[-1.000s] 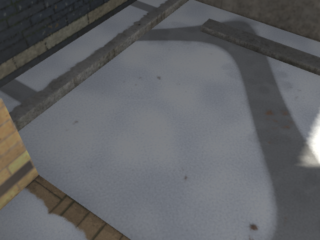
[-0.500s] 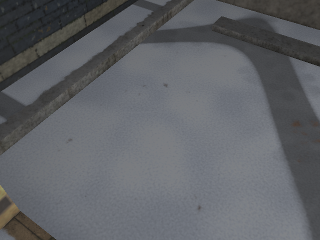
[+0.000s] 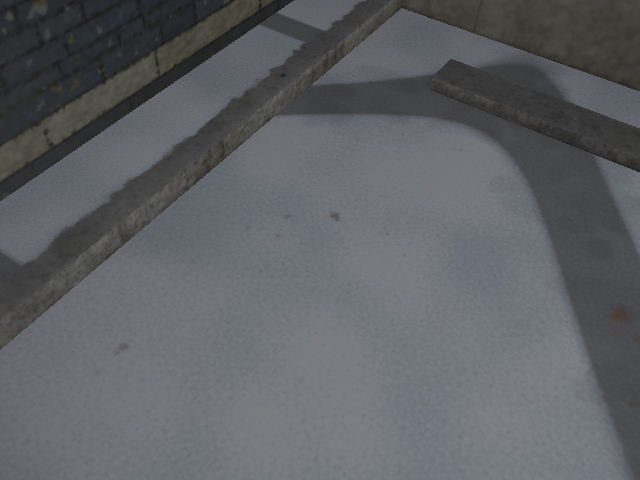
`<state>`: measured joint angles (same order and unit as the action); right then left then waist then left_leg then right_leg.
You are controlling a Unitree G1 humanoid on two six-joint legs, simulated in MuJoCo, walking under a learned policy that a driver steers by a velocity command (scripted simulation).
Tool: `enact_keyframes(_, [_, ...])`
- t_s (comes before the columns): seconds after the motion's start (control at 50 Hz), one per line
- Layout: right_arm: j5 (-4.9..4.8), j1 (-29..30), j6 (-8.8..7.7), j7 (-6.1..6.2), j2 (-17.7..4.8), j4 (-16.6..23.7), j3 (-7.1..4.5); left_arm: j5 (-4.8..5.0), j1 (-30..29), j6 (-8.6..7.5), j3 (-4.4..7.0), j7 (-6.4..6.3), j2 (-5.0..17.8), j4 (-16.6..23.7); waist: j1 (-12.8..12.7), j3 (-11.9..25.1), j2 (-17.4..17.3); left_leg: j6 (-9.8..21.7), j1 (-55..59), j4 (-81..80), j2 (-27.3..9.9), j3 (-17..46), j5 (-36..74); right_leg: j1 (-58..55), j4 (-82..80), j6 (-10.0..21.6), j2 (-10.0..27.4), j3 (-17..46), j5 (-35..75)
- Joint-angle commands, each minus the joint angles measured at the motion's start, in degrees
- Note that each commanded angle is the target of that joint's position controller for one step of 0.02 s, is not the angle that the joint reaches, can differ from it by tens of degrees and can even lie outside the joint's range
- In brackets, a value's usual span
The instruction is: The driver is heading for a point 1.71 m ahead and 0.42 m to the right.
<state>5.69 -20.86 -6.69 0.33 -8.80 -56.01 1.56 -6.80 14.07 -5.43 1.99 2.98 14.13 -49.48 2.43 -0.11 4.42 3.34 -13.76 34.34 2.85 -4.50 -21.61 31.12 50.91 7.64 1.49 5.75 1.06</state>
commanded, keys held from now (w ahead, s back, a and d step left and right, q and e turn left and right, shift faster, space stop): w+e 0.74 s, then w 0.26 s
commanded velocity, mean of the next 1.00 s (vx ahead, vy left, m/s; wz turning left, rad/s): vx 0.50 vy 0.00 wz -0.43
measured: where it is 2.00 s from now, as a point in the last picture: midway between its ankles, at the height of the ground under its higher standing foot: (407, 267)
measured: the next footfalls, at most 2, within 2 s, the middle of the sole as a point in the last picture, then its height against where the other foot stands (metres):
right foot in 0.28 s outside the picture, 0.16 m lower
left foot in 0.66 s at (278, 442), level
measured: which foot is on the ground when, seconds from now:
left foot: down 0.00-0.30, up 0.32-0.64, down 0.66-1.00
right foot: up 0.00-0.26, down 0.28-0.66, up 0.68-1.00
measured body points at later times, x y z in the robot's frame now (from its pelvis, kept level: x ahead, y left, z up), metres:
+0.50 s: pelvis +0.34 -0.02 -0.15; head +0.37 -0.02 +0.30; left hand +0.49 +0.18 -0.28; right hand +0.39 -0.30 -0.26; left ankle +0.47 +0.13 -0.80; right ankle +0.33 -0.09 -0.88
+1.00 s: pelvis +0.61 -0.05 -0.13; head +0.64 -0.05 +0.32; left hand +0.90 +0.07 -0.23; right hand +0.48 -0.29 -0.26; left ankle +0.61 +0.07 -0.88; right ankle +0.65 -0.26 -0.82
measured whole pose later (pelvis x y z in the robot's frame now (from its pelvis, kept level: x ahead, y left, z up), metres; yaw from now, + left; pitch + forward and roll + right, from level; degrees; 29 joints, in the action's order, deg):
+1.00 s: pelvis +0.61 -0.05 -0.13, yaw -29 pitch +4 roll +0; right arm -0.6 -22.8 -5.4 0.5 -13.0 -49.9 -4.1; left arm 0.6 6.5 -1.9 4.4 0.4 14.9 -40.4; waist 4.5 1.1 2.4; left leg 1.3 -7.2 18.0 0.2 -3.8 -14.2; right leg 38.4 44.3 0.9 3.6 3.3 -4.1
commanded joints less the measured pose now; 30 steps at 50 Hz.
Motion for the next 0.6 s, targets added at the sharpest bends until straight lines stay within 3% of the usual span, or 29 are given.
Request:
enact_keyframes(0.02, [0.8, 1.43, -1.85, 1.32, -5.3, 3.4, 0.5, 0.72, -1.85, -0.45, -0.14, 0.42, 1.87, 4.05, -0.9, 0.31, -8.03, 8.09, -13.57, -6.9, -8.89, 6.21, 3.8, -5.64, -8.95, -3.55, 0.34, -3.18, 23.22])
enact_keyframes(0.04, [-9.0, 3.03, -1.6, 2.66, -13.42, 1.21, -3.28, 10.69, -4.38, 1.12, 1.64, -0.55, 4.16, 6.5, -3.85, -4.35, -12.16, 7.71, -18.24, -5.71, -11.09, 9.42, 13.28, -6.86, -11.14, -3.95, -1.66, 0.08, 22.49])
enact_keyframes(0.06, [-9.69, 0.41, -1.75, 3.12, -12.36, 0.86, -2.89, 11.2, -5.52, 1.87, 1.35, -0.57, 4.61, 7.29, -2.81, -4.02, -9.4, 7.16, -16.39, -2.82, -11.73, 8.79, 15.02, -4.86, -11.1, -4.24, -2.22, 1.24, 22.88])
enact_keyframes(0.08, [-9.0, -1.86, -1.79, 3.39, -10.65, 0.07, -2.83, 9.77, -7.37, 2.44, 1.07, -0.15, 3.31, 8.17, -1.58, -4.22, -7.34, 6.71, -13.89, -0.21, -12.33, 8.14, 14.94, -2.29, -12.84, -3.73, -2.38, 1.02, 23.47])
enact_keyframes(0.12, [-7.6, -6.9, -0.89, 3.71, -8.07, -0.25, -2.8, 8.41, -14.24, 2.56, 0.33, 1.15, 0.35, 10.03, 2.59, -4.92, -3.6, 6.31, -5.98, 5.15, -13.71, 9.33, 10.95, 4.91, -17.45, -4.15, -2.14, -0.5, 25.01])
enact_keyframes(0.16, [-6.6, -10.73, 0.39, 3.99, -6.24, -0.44, -2.98, 8.82, -19.92, 2.11, -0.5, 2.91, -1.81, 11.62, 5.21, -5.19, -4.01, 5.43, 0.17, 10.7, -14.65, 10.32, 8.93, 9.72, -20.42, -3.92, -1.22, 0.17, 26.04])
enact_keyframes(0.2, [-6.4, -11.65, 1.57, 3.98, -6.94, 0.86, -3.71, 9.2, -22.66, 1.59, -0.68, 4.03, -1.33, 12.1, 6.44, -6.05, -4.46, 5.15, 4.14, 14.54, -15.63, 11.3, 11.6, 12.42, -22.64, -4.09, -0.69, -0.51, 23.55])
enact_keyframes(0.22, [-6.5, -11.33, 2.17, 3.99, -7.42, 1.54, -4.07, 9.19, -22.73, 1.43, -0.61, 4.29, -0.85, 11.77, 6.34, -6.77, -3.87, 4.8, 4.73, 16.16, -16.36, 11.35, 15.69, 12.19, -24.32, -4.02, -0.1, -1.57, 20.15])
enact_keyframes(0.24, [-6.8, -10.59, 2.73, 3.73, -8.49, 1.94, -4.31, 8.61, -20.41, 1.14, -0.44, 4.45, -0.38, 11.04, 4.67, -6.45, -3.89, 4.34, 2.86, 18.75, -16.72, 9.46, 22.81, 6.52, -26.06, -3.39, -0.43, -4.89, 14.94])
enact_keyframes(0.26, [-6.36, -11.26, 2.77, 3.12, -9.57, 1.88, -4.78, 7.92, -13.91, 1.06, 0.68, 4.24, 1.03, 8.7, 1.83, -2.23, -3.35, 3.64, -0.53, 25.42, -15.01, 6.35, 35.36, -6.16, -25.23, -1.59, -3.18, -8.84, 13.19])
enact_keyframes(0.28, [-6.69, -10.45, 1.72, 2.49, -8.24, 1.29, -5.0, 8.3, -3.22, 1.14, 1.71, 3.83, 1.77, 5.19, -3.68, 1.82, -4.17, 3.39, -12.53, 38.93, -13.68, 6.11, 38.01, -24.76, -24.95, 1.44, -3.4, -8.86, 16.88])
enact_keyframes(0.3, [-5.85, -7.99, -0.3, 0.98, -7.67, 2.84, -4.93, 7.97, 8.45, 1.54, 3.17, 3.1, 6.12, 2.12, -9.64, 4.47, 2.87, -0.17, -32.73, 66.29, -5.72, 1.1, 8.56, -46.52, -20.72, 8.37, 2.9, 0.91, 32.17])
enact_keyframes(0.32, [-6.59, -11.56, -2.01, -0.43, -7.21, 5.26, -3.61, 7.33, 12.82, 1.83, 3.38, 2.2, 9.66, 1.17, -9.19, 18.17, 5.89, -2.47, -46.88, 81.6, -4.97, 5.72, -22.38, -65.73, -9.74, 17.86, 17.12, 17.33, 40.83])
enact_keyframes(0.34, [-7.25, -6.73, -3.17, -0.77, -12.91, 9.22, -4.47, 7.08, 14.07, 2.78, 4.13, 0.77, 11.01, 2.94, -12.08, 24.82, 3.08, -3.76, -49.43, 77.09, -5.7, 11.25, -20.35, -68.22, -15.75, 20.79, 18.23, 25.26, 29.22])
enact_keyframes(0.36, [-9.23, -1.94, -3.79, -0.46, -9.7, 12.52, -3.75, 6.58, 11.89, 3.13, 4.53, -1.11, 12.18, 2.35, -9.97, 23.2, 0.03, -3.79, -55.21, 71.96, -5.98, 13.35, -9.96, -63.19, -24.48, 20.16, 20.76, 34.26, -0.41])
enact_keyframes(0.38, [-8.71, 2.37, -3.14, 1.15, -11.3, 13.45, -4.47, 6.73, 3.23, 2.68, 3.64, -1.84, 9.44, 4.9, -5.98, 14.82, -8.95, -3.62, -52.7, 59.78, -7.23, 11.47, 0.08, -48.5, -30.97, 16.35, 19.19, 35.29, -11.65])
enact_keyframes(0.4, [-7.04, 2.83, -1.57, 2.12, -11.27, 13.04, -5.02, 6.47, -4.89, 2.2, 2.45, -2.33, 6.98, 7.48, -1.25, 8.67, -10.27, -5.69, -46.71, 52.92, -8.01, 11.63, 4.6, -34.02, -32.87, 15.8, 17.65, 32.88, -6.07])
enact_keyframes(0.42, [-5.22, 0.68, 0.05, 2.72, -10.32, 12.33, -5.45, 6.46, -9.01, 1.9, 2.32, -2.13, 7.04, 8.65, 2.13, 2.97, -10.55, -7.52, -37.94, 44.66, -9.44, 11.31, 4.39, -19.03, -33.97, 14.88, 14.34, 27.56, 0.76])
enact_keyframes(0.44, [-4.09, 0.11, 0.77, 3.01, -9.76, 12.62, -5.77, 6.67, -11.16, 1.73, 2.34, -1.83, 6.34, 9.95, 3.29, 1.17, -8.38, -8.68, -31.41, 35.38, -10.37, 10.66, 3.36, -10.4, -34.07, 13.5, 10.85, 22.06, 3.62])
enact_keyframes(0.46, [-3.51, 2.3, 0.8, 3.1, -8.91, 13.68, -5.63, 6.71, -10.9, 1.32, 2.4, -2.05, 6.34, 10.35, 2.65, 1.21, -6.67, -9.15, -24.38, 27.43, -9.89, 8.69, 6.11, -4.19, -34.35, 11.85, 6.84, 16.74, 7.33])
enact_keyframes(0.5, [-3.92, 8.34, 0.09, 2.4, -7.28, 15.82, -5.28, 7.83, -7.05, 1.69, 3.27, -3.47, 7.12, 9.42, -0.16, 3.43, -2.07, -8.24, -13.77, 11.35, -6.61, 5.81, 18.67, -0.98, -32.94, 8.38, 0.64, 9.13, 8.39])
enact_keyframes(0.54, [-5.28, 12.72, -0.04, 1.74, -6.56, 16.75, -5.07, 8.39, -0.97, 2.64, 3.81, -4.33, 7.64, 7.46, -3.15, 5.19, -0.11, -8.01, -11.08, 3.22, -3.43, 5.86, 26.06, -5.67, -31.47, 7.48, 0.62, 10.48, 3.82])
enact_keyframes(0.6, [-6.24, 15.5, -0.01, 1.01, -9.25, 18.58, -6.1, 8.89, 2.12, 3.47, 3.96, -4.53, 6.38, 6.99, -3.06, 4.58, 0.77, -6.18, -9.48, -3.53, -2.67, 8.13, 20.98, -12.03, -28.72, 5.0, 2.23, 16.91, -7.18])
Over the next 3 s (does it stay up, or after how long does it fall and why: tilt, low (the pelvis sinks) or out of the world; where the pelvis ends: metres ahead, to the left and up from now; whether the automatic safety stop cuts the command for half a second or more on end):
stays up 1.60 -0.29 -0.13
